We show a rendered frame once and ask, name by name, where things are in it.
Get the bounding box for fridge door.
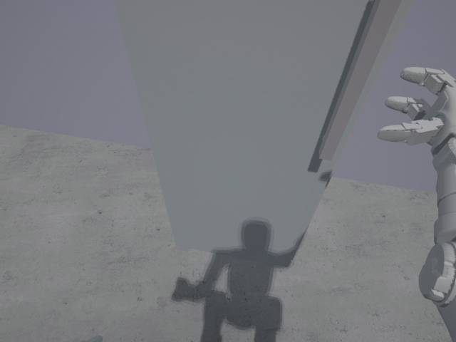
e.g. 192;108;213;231
114;0;411;267

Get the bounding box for right robot forearm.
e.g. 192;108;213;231
431;126;456;244

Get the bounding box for robot right upper arm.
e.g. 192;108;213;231
418;242;456;342

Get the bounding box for handle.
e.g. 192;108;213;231
319;0;402;160

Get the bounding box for robot right hand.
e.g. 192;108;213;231
378;67;456;146

